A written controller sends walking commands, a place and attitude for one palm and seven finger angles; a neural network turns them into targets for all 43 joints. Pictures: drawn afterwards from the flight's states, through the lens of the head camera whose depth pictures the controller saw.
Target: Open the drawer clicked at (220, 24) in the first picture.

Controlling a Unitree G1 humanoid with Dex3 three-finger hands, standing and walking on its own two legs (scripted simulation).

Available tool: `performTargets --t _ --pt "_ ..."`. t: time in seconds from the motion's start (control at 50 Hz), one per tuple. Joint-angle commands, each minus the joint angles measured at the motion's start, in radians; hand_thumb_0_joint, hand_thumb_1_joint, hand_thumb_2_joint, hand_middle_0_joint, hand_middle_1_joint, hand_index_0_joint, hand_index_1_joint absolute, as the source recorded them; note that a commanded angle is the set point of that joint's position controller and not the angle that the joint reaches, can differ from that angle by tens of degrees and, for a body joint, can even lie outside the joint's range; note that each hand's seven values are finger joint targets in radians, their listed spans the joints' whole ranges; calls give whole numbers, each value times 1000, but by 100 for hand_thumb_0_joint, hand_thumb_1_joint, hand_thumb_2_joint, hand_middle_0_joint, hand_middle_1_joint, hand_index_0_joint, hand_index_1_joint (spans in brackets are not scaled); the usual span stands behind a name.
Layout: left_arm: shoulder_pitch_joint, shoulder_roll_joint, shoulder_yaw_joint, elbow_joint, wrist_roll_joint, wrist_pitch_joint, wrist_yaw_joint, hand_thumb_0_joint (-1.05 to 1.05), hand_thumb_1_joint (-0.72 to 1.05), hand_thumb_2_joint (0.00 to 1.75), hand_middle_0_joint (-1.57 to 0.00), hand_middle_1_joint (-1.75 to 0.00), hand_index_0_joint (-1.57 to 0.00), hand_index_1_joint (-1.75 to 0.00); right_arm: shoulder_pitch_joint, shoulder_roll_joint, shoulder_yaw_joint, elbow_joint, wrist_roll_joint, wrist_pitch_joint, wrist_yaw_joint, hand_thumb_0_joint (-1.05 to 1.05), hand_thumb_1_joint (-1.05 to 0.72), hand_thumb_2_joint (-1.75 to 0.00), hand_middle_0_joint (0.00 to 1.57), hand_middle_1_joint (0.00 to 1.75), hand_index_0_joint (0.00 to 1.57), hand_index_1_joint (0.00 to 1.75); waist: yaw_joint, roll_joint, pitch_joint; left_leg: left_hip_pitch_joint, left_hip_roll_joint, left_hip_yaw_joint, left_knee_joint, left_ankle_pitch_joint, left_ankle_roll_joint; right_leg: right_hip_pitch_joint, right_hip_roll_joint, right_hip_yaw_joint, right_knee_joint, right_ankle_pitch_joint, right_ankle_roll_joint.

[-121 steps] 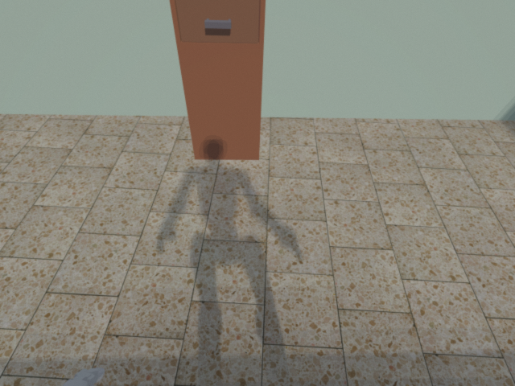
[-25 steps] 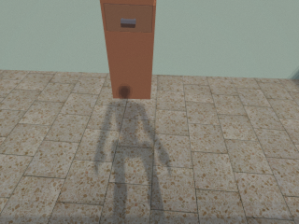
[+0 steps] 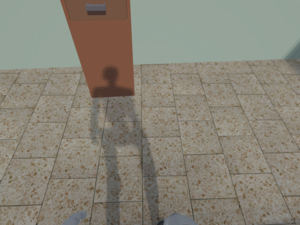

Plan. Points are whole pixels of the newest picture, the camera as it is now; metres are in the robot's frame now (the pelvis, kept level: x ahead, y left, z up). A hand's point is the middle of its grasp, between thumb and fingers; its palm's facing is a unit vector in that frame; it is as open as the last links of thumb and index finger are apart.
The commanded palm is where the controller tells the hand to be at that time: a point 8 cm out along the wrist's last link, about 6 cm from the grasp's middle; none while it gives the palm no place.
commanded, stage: walk to a spot facing it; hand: left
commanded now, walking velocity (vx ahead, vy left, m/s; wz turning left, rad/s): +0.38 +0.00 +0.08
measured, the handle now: (96, 6) +1.17 +0.33 +0.03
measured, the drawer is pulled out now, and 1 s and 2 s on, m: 0.00 0.00 0.00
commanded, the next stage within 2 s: turn to face it in 0.62 s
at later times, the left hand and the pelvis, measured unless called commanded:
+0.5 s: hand out of the picture +0.13 +0.22 -0.16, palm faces +0.13 -0.99 -0.11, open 7.4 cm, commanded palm none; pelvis +0.22 +0.07 +0.02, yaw +1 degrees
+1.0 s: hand (105, 121) +0.51 +0.19 -0.14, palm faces -0.08 -0.98 -0.20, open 7.4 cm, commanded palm none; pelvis +0.39 +0.03 +0.01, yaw -3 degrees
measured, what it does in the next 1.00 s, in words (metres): walks ahead: left foot, then right foot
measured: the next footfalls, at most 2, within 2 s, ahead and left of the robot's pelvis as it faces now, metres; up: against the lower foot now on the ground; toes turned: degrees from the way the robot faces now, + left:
left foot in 0.42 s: +0.30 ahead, +0.16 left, +0.00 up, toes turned +13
right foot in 0.90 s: +0.50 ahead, -0.08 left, +0.00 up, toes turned -13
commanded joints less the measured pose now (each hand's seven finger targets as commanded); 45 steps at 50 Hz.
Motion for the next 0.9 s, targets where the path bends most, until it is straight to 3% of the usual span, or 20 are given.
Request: performTargets --t 0.0,0.04,0.08,0.16,0.28,0.32,0.34,0.36,0.38,0.4,0.42,0.44,0.48,0.52,0.56,0.68,0.78,0.84,0.86,0.88 --pt "180 109 14 36 -2 6 29 0 90 90 -20 -30 -20 -30 -68 -74 -20 -130 -24 -21 12 0 -90 -90 20 30 20 30 50 18 -15 -400 94 -69 248 166 13 126 -362 482 -495 -219 -90" --pt "154 75 3 39 5 -3 31 0 90 90 -20 -30 -20 -30 -18 -46 -18 -119 -32 9 14 0 -90 -90 20 30 20 30 -1 12 -10 -358 100 -53 172 189 -7 30 -312 340 -516 -148 -61" --pt "160 72 0 48 9 -8 30 0 90 90 -20 -30 -20 -30 -8 -42 -24 -128 -32 22 20 0 -90 -90 20 30 20 30 -24 -37 -10 -354 111 -31 83 217 -27 -11 -281 256 -536 -121 -50" --pt "194 80 3 57 8 -15 25 0 90 90 -20 -30 -20 -30 -134 -51 -30 -197 -31 23 39 0 -90 -90 20 30 20 30 -6 -85 16 -395 118 7 -131 308 -55 25 -248 202 -571 -113 -48" --pt "315 104 8 87 10 -18 24 0 90 90 -20 -30 -20 -30 -354 -69 -25 -278 -29 -10 57 0 -90 -90 20 30 20 30 74 -52 10 -419 82 65 -429 286 -44 272 -282 195 -491 79 -53" --pt "329 114 11 96 10 -15 24 0 90 90 -20 -30 -20 -30 -364 -84 -27 -284 -27 -19 56 0 -90 -90 20 30 20 30 71 -47 -2 -363 60 87 -493 249 -30 318 -289 196 -446 161 -49" --pt "327 118 12 99 9 -13 24 0 90 90 -20 -30 -20 -30 -334 -93 -29 -275 -29 -23 53 0 -90 -90 20 30 20 30 53 -43 -20 -301 41 110 -540 246 -24 326 -277 171 -394 227 -37" --pt "317 115 14 99 7 -11 25 0 90 90 -20 -30 -20 -30 -248 -115 -36 -247 -32 -29 46 0 -90 -90 20 30 20 30 11 10 -62 -141 18 123 -606 270 -17 280 -248 135 -270 287 -16" --pt "315 93 10 94 1 -11 22 0 90 90 -20 -30 -20 -30 -106 -168 -49 -203 -38 -37 36 0 -90 -90 20 30 20 30 -50 99 -141 103 57 56 -662 297 15 169 -186 72 -46 316 23" --pt "342 33 3 73 -9 -12 14 0 90 90 -20 -30 -20 -30 35 -289 -78 -173 -50 -44 25 0 -90 -90 20 30 20 30 -83 339 -258 330 325 -301 -743 345 110 -68 -52 -15 283 -29 84" --pt "272 52 -2 38 -3 -17 13 0 90 90 -20 -30 -20 -30 98 -317 -78 -152 -34 -33 15 0 -90 -90 20 30 20 30 -101 340 -263 365 434 -443 -840 439 176 -201 -15 71 501 -335 88" --pt "226 76 8 47 2 -10 19 0 90 90 -20 -30 -20 -30 39 -264 -65 -147 -31 -32 7 0 -90 -90 20 30 20 30 -83 241 -207 281 404 -372 -856 426 157 -226 -69 141 581 -278 79" --pt "190 38 12 59 5 1 6 0 90 90 -20 -30 -20 -30 -92 -189 -41 -184 -30 -45 3 0 -90 -90 20 30 20 30 -27 78 -76 87 366 -219 -880 494 125 -226 -131 161 598 -148 91" --pt "243 -8 9 82 12 29 4 0 90 90 -20 -30 -20 -30 -136 -143 -28 -185 -28 -56 -1 0 -90 -90 20 30 20 30 24 77 -42 -12 299 -65 -903 545 76 -164 -134 166 566 -64 105" --pt "277 -28 15 91 14 50 5 0 90 90 -20 -30 -20 -30 -141 -113 -31 -185 -28 -61 -5 0 -90 -90 20 30 20 30 48 101 -57 -39 265 34 -916 555 60 -150 -129 159 528 -7 111" --pt "159 -8 26 19 15 80 -12 0 90 90 -20 -30 -20 -30 -127 -145 -28 -179 -22 -56 -10 0 -90 -90 20 30 20 30 53 141 22 8 262 149 -932 653 75 -256 -138 112 356 90 134" --pt "65 -25 3 -4 9 60 3 0 90 90 -20 -30 -20 -30 -52 -152 -27 -131 -35 -37 -9 0 -90 -90 20 30 20 30 8 141 14 56 252 164 -823 893 84 -81 -81 44 20 52 106" --pt "203 11 4 41 13 42 15 0 90 90 -20 -30 -20 -30 -74 -165 -29 -123 -26 -23 -8 0 -90 -90 20 30 20 30 74 116 -85 43 233 157 -639 900 50 174 -44 20 -121 130 92" --pt "271 57 10 64 16 29 20 0 90 90 -20 -30 -20 -30 -70 -149 -24 -122 -18 -23 -4 0 -90 -90 20 30 20 30 107 48 -133 -26 192 158 -528 778 18 323 -70 38 -199 284 97" --pt "341 132 26 90 21 13 32 0 90 90 -20 -30 -20 -30 -41 -103 -20 -126 -12 -22 2 0 -90 -90 20 30 20 30 127 -117 -233 -185 107 187 -312 451 -27 518 -257 223 -174 634 43"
